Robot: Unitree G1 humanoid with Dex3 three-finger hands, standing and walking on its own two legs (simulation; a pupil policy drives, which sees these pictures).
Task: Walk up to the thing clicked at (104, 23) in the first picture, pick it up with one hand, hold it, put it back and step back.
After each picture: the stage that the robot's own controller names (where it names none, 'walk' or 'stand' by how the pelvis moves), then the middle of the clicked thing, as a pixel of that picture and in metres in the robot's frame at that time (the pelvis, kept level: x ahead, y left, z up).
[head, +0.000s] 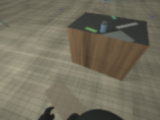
stand; (103, 27) +1.05 -0.06 +0.04
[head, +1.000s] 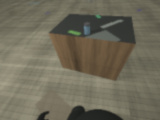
walk; (87, 28) +0.92 +0.16 +0.06
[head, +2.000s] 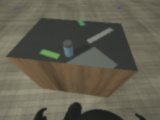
walk; (68, 48) +0.49 +0.24 +0.08
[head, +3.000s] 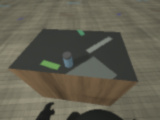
stand; (68, 59) +0.44 +0.23 +0.04
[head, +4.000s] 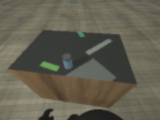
stand; (67, 61) +0.43 +0.22 +0.04
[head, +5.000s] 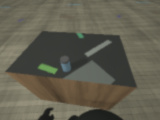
stand; (65, 64) +0.40 +0.24 +0.04
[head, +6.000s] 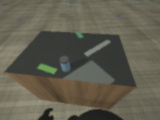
stand; (65, 63) +0.40 +0.24 +0.04
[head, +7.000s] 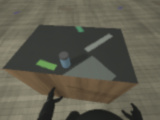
rise first; (65, 60) +0.41 +0.24 +0.04
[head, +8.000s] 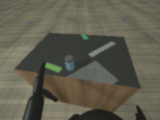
rise first; (69, 63) +0.42 +0.24 +0.04
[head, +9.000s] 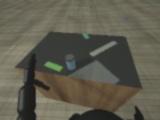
go down; (70, 62) +0.42 +0.22 +0.05
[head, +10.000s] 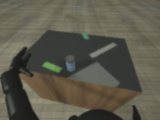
go down; (70, 63) +0.41 +0.21 +0.05
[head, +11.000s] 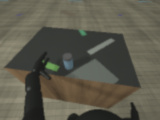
close in; (68, 61) +0.41 +0.21 +0.05
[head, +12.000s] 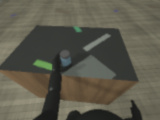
close; (65, 59) +0.42 +0.22 +0.07
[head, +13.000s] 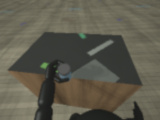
lift; (65, 73) +0.27 +0.19 +0.13
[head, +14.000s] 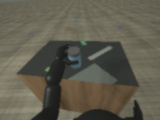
lift; (74, 57) +0.32 +0.14 +0.23
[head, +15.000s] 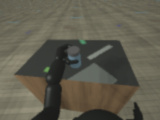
hold; (74, 57) +0.33 +0.14 +0.23
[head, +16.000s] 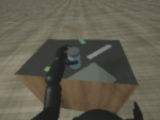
hold; (74, 58) +0.33 +0.14 +0.22
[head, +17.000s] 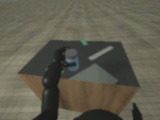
crouch; (72, 60) +0.30 +0.15 +0.22
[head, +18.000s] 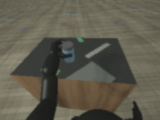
crouch; (68, 52) +0.37 +0.18 +0.22
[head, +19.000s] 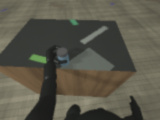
lower; (63, 57) +0.41 +0.20 +0.09
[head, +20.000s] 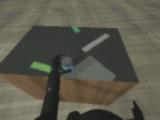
lower; (67, 66) +0.36 +0.18 +0.08
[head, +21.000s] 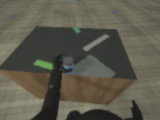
lower; (68, 65) +0.37 +0.18 +0.07
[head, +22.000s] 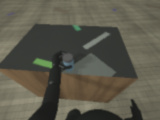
lower; (68, 62) +0.39 +0.18 +0.08
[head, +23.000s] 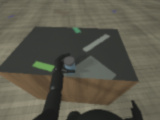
open; (70, 65) +0.37 +0.17 +0.07
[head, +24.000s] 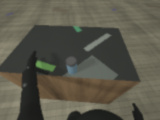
sink last; (71, 65) +0.37 +0.16 +0.07
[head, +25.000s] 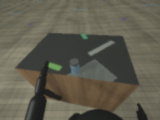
stand; (75, 66) +0.39 +0.18 +0.05
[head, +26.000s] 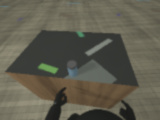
stand; (72, 69) +0.36 +0.17 +0.04
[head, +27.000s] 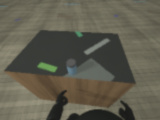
stand; (71, 67) +0.37 +0.18 +0.04
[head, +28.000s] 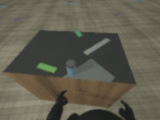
stand; (71, 68) +0.37 +0.18 +0.04
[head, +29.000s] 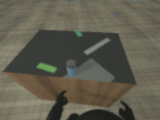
stand; (71, 68) +0.37 +0.18 +0.04
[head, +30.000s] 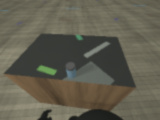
walk; (71, 70) +0.36 +0.18 +0.04
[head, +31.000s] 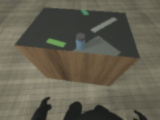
walk; (80, 42) +0.55 +0.14 +0.06
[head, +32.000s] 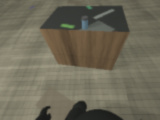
walk; (84, 22) +0.91 +0.18 +0.06
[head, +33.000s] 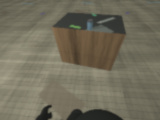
stand; (90, 24) +1.09 +0.13 +0.06
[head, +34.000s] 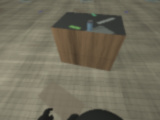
stand; (90, 25) +1.07 +0.12 +0.04
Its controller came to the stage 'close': yes
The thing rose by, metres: 0.21
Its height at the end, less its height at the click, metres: +0.00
